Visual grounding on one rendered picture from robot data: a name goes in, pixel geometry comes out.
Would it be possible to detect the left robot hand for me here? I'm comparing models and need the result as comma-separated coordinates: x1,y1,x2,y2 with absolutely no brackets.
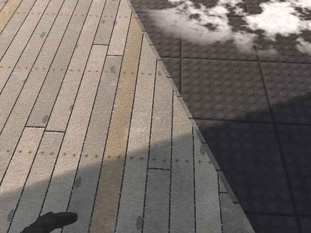
19,212,78,233

